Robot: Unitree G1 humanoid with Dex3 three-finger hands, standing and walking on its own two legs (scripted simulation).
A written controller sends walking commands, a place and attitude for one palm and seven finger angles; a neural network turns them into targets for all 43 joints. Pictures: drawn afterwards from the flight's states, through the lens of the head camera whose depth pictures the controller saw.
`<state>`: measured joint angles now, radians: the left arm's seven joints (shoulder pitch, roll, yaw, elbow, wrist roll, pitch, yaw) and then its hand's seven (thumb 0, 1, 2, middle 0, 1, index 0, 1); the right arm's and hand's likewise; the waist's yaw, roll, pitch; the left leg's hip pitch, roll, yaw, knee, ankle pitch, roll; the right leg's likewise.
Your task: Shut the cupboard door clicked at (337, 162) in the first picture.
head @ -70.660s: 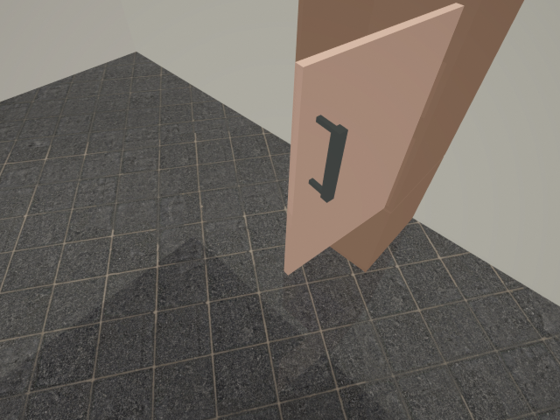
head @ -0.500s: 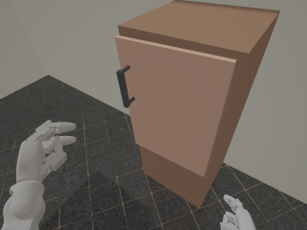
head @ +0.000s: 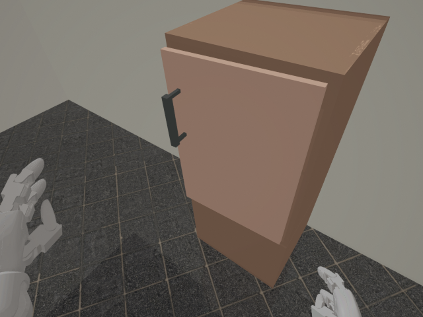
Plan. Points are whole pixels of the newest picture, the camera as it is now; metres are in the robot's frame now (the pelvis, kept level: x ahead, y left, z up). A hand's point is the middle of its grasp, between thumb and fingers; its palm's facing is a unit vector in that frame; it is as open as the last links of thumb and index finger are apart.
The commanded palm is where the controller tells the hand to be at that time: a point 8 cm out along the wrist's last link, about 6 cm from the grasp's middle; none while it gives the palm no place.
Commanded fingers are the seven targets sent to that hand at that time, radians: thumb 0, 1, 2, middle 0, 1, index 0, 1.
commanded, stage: draw the hand back to the body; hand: left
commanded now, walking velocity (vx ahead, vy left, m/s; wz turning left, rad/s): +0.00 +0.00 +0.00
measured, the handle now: (175, 118) +0.60 +0.18 +0.06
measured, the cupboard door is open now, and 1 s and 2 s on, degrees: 4 4 4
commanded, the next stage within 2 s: step back with the hand held close in 0.06 s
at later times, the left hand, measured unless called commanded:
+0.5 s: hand (42, 231) +0.18 +0.28 +0.15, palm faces +0.35 -0.80 -0.49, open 7.4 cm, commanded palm +0.12 +0.32 +0.17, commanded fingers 0.00 0.90 0.90 -0.20 -0.30 -0.20 -0.30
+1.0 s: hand out of the picture +0.08 +0.29 +0.17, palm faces +0.49 -0.77 -0.41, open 7.4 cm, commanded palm +0.02 +0.33 +0.17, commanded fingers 0.00 0.90 0.90 -0.20 -0.30 -0.20 -0.30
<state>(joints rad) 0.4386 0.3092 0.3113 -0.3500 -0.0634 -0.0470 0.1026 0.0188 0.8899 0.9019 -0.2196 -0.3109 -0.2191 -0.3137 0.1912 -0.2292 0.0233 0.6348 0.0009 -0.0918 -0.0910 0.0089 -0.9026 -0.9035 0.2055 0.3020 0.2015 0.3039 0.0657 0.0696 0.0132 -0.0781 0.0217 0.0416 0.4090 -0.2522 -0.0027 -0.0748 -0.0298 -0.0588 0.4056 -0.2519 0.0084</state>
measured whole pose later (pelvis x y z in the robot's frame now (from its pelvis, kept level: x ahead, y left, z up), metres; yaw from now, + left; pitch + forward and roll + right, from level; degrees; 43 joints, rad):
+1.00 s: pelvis -0.11 +0.02 -0.02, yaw +1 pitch -1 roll -2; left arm 0.50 0.39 0.43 -0.52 -0.02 -0.23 0.17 0.02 0.88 0.90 -0.21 -0.30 -0.21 -0.30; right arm 0.26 -0.22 0.01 0.59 0.00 -0.06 -0.09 0.01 -0.90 -0.90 0.21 0.30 0.20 0.30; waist 0.00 0.00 0.01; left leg -0.45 0.01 0.03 0.68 -0.29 0.04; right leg -0.40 -0.02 -0.03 0.59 -0.18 0.02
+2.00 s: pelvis -0.29 +0.05 -0.02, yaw -2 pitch -1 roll -1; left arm 0.45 0.39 0.42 -0.48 -0.03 -0.20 0.20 0.01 0.88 0.90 -0.21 -0.30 -0.21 -0.30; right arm 0.33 -0.26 -0.03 0.69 -0.01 -0.10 -0.11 0.01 -0.90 -0.90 0.21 0.30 0.20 0.30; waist 0.00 -0.02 -0.06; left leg -0.34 0.04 0.00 0.65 -0.35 0.01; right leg -0.35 -0.03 -0.05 0.72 -0.43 -0.01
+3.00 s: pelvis -0.27 +0.06 +0.00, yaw -3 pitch +0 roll -1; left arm 0.56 0.38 0.37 -0.44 -0.06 -0.14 0.16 0.02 0.89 0.90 -0.21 -0.30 -0.21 -0.30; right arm 0.25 -0.20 0.03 0.63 0.00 -0.07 -0.09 0.01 -0.90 -0.90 0.21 0.30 0.20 0.30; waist 0.01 0.03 -0.02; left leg -0.29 0.04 0.06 0.48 -0.18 0.01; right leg -0.18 0.02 -0.09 0.42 -0.24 -0.03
